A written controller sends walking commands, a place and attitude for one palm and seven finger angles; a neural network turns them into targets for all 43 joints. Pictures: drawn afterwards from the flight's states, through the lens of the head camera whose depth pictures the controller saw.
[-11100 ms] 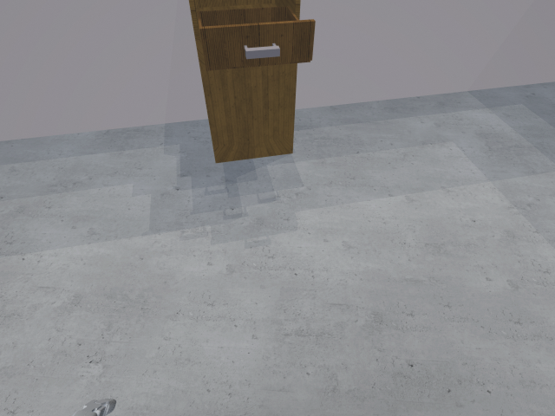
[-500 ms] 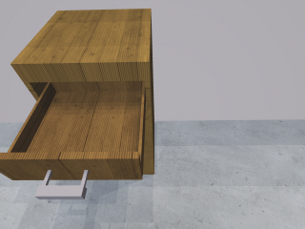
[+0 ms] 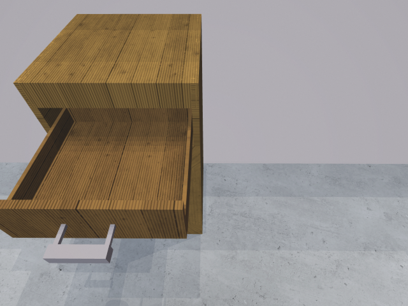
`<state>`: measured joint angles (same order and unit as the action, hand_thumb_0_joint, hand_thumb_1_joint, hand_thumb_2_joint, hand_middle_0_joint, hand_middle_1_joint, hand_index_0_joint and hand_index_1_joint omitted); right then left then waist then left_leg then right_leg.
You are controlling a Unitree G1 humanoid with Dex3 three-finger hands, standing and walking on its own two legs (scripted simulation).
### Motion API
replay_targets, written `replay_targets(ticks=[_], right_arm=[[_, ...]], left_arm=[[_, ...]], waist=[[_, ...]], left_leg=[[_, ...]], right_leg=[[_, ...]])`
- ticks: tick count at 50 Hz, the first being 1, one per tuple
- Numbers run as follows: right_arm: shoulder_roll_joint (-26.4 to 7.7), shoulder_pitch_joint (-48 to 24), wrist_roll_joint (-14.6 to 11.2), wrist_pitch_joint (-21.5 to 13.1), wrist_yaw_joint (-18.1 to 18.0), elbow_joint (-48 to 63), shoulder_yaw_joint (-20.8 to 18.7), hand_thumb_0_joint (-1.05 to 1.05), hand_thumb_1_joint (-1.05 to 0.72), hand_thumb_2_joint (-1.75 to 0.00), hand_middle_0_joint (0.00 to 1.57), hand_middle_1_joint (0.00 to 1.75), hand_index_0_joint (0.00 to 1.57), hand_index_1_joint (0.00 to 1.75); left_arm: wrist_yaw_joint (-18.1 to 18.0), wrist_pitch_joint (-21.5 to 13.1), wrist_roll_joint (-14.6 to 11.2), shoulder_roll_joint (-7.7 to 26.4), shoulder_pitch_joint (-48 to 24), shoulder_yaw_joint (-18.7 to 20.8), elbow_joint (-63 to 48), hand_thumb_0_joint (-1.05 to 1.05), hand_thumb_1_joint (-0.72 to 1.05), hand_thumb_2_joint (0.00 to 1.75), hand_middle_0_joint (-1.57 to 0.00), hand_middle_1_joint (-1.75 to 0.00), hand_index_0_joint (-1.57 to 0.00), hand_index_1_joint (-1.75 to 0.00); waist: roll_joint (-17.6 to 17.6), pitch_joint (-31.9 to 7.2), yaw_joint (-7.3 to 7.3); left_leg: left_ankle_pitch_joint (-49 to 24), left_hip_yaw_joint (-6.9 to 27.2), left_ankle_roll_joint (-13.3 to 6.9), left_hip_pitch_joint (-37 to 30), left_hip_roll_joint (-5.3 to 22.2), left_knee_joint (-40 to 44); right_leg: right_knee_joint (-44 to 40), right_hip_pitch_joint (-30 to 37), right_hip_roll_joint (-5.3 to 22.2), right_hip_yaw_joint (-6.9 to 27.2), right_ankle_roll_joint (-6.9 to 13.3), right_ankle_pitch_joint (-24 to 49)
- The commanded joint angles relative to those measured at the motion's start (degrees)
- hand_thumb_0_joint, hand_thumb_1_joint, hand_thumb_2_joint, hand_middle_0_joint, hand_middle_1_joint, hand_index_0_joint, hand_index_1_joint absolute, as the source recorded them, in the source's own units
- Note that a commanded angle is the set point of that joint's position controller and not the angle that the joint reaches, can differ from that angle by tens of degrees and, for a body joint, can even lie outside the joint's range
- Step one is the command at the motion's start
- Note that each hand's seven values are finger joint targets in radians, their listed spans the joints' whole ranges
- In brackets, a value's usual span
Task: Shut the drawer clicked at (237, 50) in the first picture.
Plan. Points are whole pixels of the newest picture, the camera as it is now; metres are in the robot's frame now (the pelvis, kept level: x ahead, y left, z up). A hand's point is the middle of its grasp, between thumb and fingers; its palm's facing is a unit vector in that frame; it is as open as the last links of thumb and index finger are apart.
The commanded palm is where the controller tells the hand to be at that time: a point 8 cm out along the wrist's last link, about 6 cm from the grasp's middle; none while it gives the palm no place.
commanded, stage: look again from close up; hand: left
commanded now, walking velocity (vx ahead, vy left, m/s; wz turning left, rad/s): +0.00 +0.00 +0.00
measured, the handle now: (83, 241) +0.24 +0.27 -0.02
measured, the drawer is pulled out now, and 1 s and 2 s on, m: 0.30 0.30 0.30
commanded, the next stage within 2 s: come to a stop and stand still in 0.14 s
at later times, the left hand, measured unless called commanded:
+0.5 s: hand out of the picture -0.02 +0.20 -0.19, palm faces +0.03 -0.98 -0.18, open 7.3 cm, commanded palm none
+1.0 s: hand out of the picture -0.05 +0.24 -0.18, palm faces +0.02 -0.99 -0.17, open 7.3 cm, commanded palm none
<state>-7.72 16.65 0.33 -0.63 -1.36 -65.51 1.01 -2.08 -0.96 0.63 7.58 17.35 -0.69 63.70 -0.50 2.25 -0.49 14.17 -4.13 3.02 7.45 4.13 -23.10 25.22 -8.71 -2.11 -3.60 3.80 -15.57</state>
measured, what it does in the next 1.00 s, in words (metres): shifts its weight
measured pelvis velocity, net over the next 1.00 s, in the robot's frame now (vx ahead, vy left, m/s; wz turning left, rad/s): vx -0.02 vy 0.08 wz -0.01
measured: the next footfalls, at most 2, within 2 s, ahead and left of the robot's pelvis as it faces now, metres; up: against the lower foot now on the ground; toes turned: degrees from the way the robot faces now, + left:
none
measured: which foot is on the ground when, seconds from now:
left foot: down 0.00-1.00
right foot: down 0.00-1.00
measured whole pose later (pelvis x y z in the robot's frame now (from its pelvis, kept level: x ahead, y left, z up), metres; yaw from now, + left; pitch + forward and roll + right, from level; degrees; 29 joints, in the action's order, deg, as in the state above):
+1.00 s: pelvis -0.02 +0.08 +0.00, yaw +0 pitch -1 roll +0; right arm -7.8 18.0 0.3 -0.9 -0.5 -63.5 0.6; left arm -2.3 0.0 1.0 8.0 20.2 -0.7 62.3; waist 0.9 1.6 -0.6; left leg 14.3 -5.7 -4.7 11.2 -2.8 -26.1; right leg 26.8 -11.9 3.6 -0.9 -2.5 -13.8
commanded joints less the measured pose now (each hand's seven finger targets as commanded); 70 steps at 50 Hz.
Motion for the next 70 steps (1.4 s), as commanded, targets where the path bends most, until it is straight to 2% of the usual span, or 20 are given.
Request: replay_targets(ticks=[1, 13, 14, 15, 16, 17, 18, 20, 21, 22, 23, 25, 29, 31, 36, 39, 48, 55, 61, 70], right_arm=[[-4.1, 5.3, 0.2, -0.6, -0.5, 0.8, -0.7, 0.0, -0.9, -0.9, 0.2, 0.3, 0.2, 0.3], [-3.6, 6.0, 0.1, -0.9, -0.6, 0.5, -0.7, 0.0, -0.9, -0.9, 0.2, 0.3, 0.2, 0.3], [-5.9, -3.2, -0.2, -1.3, -0.3, 4.8, -1.8, 0.0, -0.9, -0.9, 0.2, 0.3, 0.2, 0.3], [-4.1, -1.2, -0.4, -0.3, -0.5, 7.8, -1.4, 0.0, -0.9, -0.9, 0.2, 0.3, 0.2, 0.3], [-2.3, 2.5, -0.3, -0.3, -0.7, 7.1, -1.5, 0.0, -0.9, -0.9, 0.2, 0.3, 0.2, 0.3], [-2.3, 3.9, -0.2, -0.7, -0.6, 6.7, -1.6, 0.0, -0.9, -0.9, 0.2, 0.3, 0.2, 0.3], [-2.9, 4.8, -0.2, -0.6, -0.6, 6.0, -1.8, 0.0, -0.9, -0.9, 0.2, 0.3, 0.2, 0.3], [-4.3, 5.9, 0.2, -0.5, -0.4, 5.5, -2.0, 0.0, -0.9, -0.9, 0.2, 0.3, 0.2, 0.3], [-5.2, 5.2, 0.5, -0.4, -0.3, 5.5, -2.0, 0.0, -0.9, -0.9, 0.2, 0.3, 0.2, 0.3], [-5.3, 4.4, 0.6, -0.1, -0.2, 5.7, -1.9, 0.0, -0.9, -0.9, 0.2, 0.3, 0.2, 0.3], [-5.0, 3.7, 0.6, 0.0, 0.0, 6.0, -1.8, 0.0, -0.9, -0.9, 0.2, 0.3, 0.2, 0.3], [-5.3, 3.7, 0.6, -0.2, 0.2, 6.3, -1.7, 0.0, -0.9, -0.9, 0.2, 0.3, 0.2, 0.3], [-6.4, 3.6, 0.6, -0.6, 0.2, 6.8, -1.8, 0.0, -0.9, -0.9, 0.2, 0.3, 0.2, 0.3], [-7.1, 3.7, 0.7, -0.7, 0.1, 6.7, -1.9, 0.0, -0.9, -0.9, 0.2, 0.3, 0.2, 0.3], [-8.0, 3.2, 0.4, -0.9, 0.2, 6.7, -2.0, 0.0, -0.9, -0.9, 0.2, 0.3, 0.2, 0.3], [-7.7, 3.6, 0.4, -1.0, 0.2, 6.1, -2.0, 0.0, -0.9, -0.9, 0.2, 0.3, 0.2, 0.3], [-7.1, 4.3, 0.1, -1.2, 0.1, 4.0, -1.8, 0.0, -0.9, -0.9, 0.2, 0.3, 0.2, 0.3], [-6.2, 4.8, -0.1, -1.5, -0.2, 2.6, -1.5, 0.0, -0.9, -0.9, 0.2, 0.3, 0.2, 0.3], [-6.1, 4.0, -0.1, -1.2, -0.2, 2.0, -1.4, 0.0, -0.9, -0.9, 0.2, 0.3, 0.2, 0.3], [-5.7, 4.0, -0.2, -1.3, -0.1, 1.5, -1.3, 0.0, -0.9, -0.9, 0.2, 0.3, 0.2, 0.3]], left_arm=[[-0.3, -0.8, 0.1, 6.0, 4.4, 1.0, -1.4, 0.0, 0.9, 0.9, -0.2, -0.3, -0.2, -0.3], [-0.3, -0.8, 0.1, 5.3, 5.3, 0.9, -1.1, 0.0, 0.9, 0.9, -0.2, -0.3, -0.2, -0.3], [-2.5, -2.2, 0.5, 8.0, 9.8, 1.9, 1.3, 0.0, 0.9, 0.9, -0.2, -0.3, -0.2, -0.3], [-2.3, -2.0, 0.3, 10.4, 7.6, 1.7, -0.4, 0.0, 0.9, 0.9, -0.2, -0.3, -0.2, -0.3], [-2.2, -1.9, 0.0, 9.3, 7.9, 1.8, -1.7, 0.0, 0.9, 0.9, -0.2, -0.3, -0.2, -0.3], [-2.1, -1.7, 0.1, 8.0, 6.3, 1.5, -1.8, 0.0, 0.9, 0.9, -0.2, -0.3, -0.2, -0.3], [-1.9, -1.6, -0.1, 7.5, 4.6, 1.3, -2.4, 0.0, 0.9, 0.9, -0.2, -0.3, -0.2, -0.3], [-1.4, -0.9, -0.2, 6.2, 2.0, 1.1, -3.8, 0.0, 0.9, 0.9, -0.2, -0.3, -0.2, -0.3], [-1.3, -0.6, 0.0, 5.5, 1.9, 1.2, -3.9, 0.0, 0.9, 0.9, -0.2, -0.3, -0.2, -0.3], [-1.3, -0.6, 0.1, 5.1, 2.3, 1.3, -3.9, 0.0, 0.9, 0.9, -0.2, -0.3, -0.2, -0.3], [-1.1, -0.4, 0.3, 5.6, 2.1, 1.2, -4.0, 0.0, 0.9, 0.9, -0.2, -0.3, -0.2, -0.3], [-0.9, -0.2, 0.4, 6.1, 3.1, 1.2, -4.2, 0.0, 0.9, 0.9, -0.2, -0.3, -0.2, -0.3], [-0.6, -0.2, 0.4, 5.5, 4.0, 1.0, -4.3, 0.0, 0.9, 0.9, -0.2, -0.3, -0.2, -0.3], [-0.5, 0.2, 0.5, 5.3, 4.0, 0.9, -4.8, 0.0, 0.9, 0.9, -0.2, -0.3, -0.2, -0.3], [-0.3, 0.3, 0.6, 5.2, 4.6, 0.8, -4.7, 0.0, 0.9, 0.9, -0.2, -0.3, -0.2, -0.3], [-0.3, 0.1, 0.6, 5.0, 5.3, 0.7, -4.3, 0.0, 0.9, 0.9, -0.2, -0.3, -0.2, -0.3], [-0.5, -0.1, 0.5, 4.5, 6.8, 0.5, -3.0, 0.0, 0.9, 0.9, -0.2, -0.3, -0.2, -0.3], [-0.8, -0.2, 0.2, 4.4, 7.4, 0.5, -2.0, 0.0, 0.9, 0.9, -0.2, -0.3, -0.2, -0.3], [-0.8, 0.1, 0.3, 4.2, 7.1, 0.6, -1.9, 0.0, 0.9, 0.9, -0.2, -0.3, -0.2, -0.3], [-0.8, -0.2, 0.3, 4.5, 6.7, 0.7, -2.2, 0.0, 0.9, 0.9, -0.2, -0.3, -0.2, -0.3]], waist=[[1.1, 2.7, 0.47], [1.0, 2.4, 0.33], [4.2, 3.3, -2.67], [5.0, 1.2, 0.83], [5.5, -4.8, 0.89], [5.0, -7.9, 2.11], [5.4, -9.3, 2.51], [2.0, -6.1, 2.73], [1.4, -1.4, 2.15], [1.6, 2.7, 1.79], [-1.1, 5.5, 1.65], [-2.4, 6.3, 1.04], [-0.2, 5.1, 0.63], [-3.4, 4.5, 0.42], [-2.8, 3.9, -0.17], [-0.2, 3.5, -0.01], [0.5, 1.5, 0.11], [0.7, 0.4, 0.39], [-0.6, 3.3, 0.27], [0.9, 2.1, 0.27]], left_leg=[[-6.8, 2.5, -3.4, 0.5, 2.3, 2.4], [-7.4, 2.9, -3.6, 0.7, 2.5, 2.6], [-1.3, -0.8, -1.5, 10.0, 1.6, -13.8], [5.2, 1.0, -1.8, 10.9, -0.6, -12.4], [7.3, 0.3, -3.3, 9.5, -1.6, -11.8], [5.1, 1.0, -3.5, 7.2, -1.2, -9.5], [1.4, 1.9, -3.4, 4.3, -0.9, -7.8], [-3.6, 4.0, -4.2, 2.2, 1.3, -4.8], [-2.0, 5.1, -4.7, 5.6, 2.4, -3.9], [0.4, 5.8, -4.9, 8.1, 2.4, -3.2], [3.0, 6.4, -4.9, 9.9, 1.8, -1.3], [4.3, 8.0, -5.3, 10.8, 2.4, 1.1], [7.1, 9.3, -5.7, 11.4, 2.3, 3.3], [9.1, 11.0, -6.2, 11.7, 3.4, 6.3], [9.5, 11.9, -6.5, 11.1, 3.8, 8.5], [8.2, 11.3, -6.6, 10.1, 3.3, 8.1], [-0.5, 9.4, -6.6, 5.6, 2.9, 6.1], [-11.8, 7.6, -6.4, 2.2, 2.5, 3.4], [-6.2, 7.7, -6.3, 4.2, 2.3, 4.8], [-7.4, 6.9, -6.3, 3.2, 1.9, 4.0]], right_leg=[[-6.8, -3.8, 7.9, 7.9, -0.9, 11.0], [-6.2, -3.7, 7.8, 7.7, -0.8, 10.8], [-5.2, -0.5, 13.7, 13.3, -6.5, 47.5], [-2.5, 4.5, 16.1, 12.4, -3.8, 59.1], [-1.1, 7.4, 15.9, 12.0, -3.5, 55.4], [1.0, 7.0, 14.7, 9.0, 0.0, 50.0], [0.9, 5.2, 13.3, 8.2, 0.5, 39.4], [-0.1, -1.6, 9.5, 7.2, -0.4, 15.4], [-1.3, -4.5, 8.3, 6.8, -0.9, 6.6], [-2.9, -7.0, 7.8, 7.4, -0.9, 1.3], [-3.2, -8.8, 7.8, 7.5, -0.8, -2.9], [-2.8, -8.3, 6.9, 7.0, -1.0, -3.2], [-2.0, -6.4, 6.8, 6.0, -1.4, -1.5], [-0.3, -5.6, 6.1, 4.5, -1.8, -0.9], [0.5, -4.6, 6.2, 3.3, -2.5, 0.9], [-0.4, -4.4, 6.7, 3.9, -2.4, 2.3], [-1.0, -4.4, 7.5, 4.3, -2.8, 5.4], [-0.8, -3.7, 7.7, 4.7, -2.9, 9.1], [-1.5, -4.5, 7.7, 4.9, -2.9, 6.9], [-2.6, -3.5, 8.0, 5.5, -2.7, 8.6]])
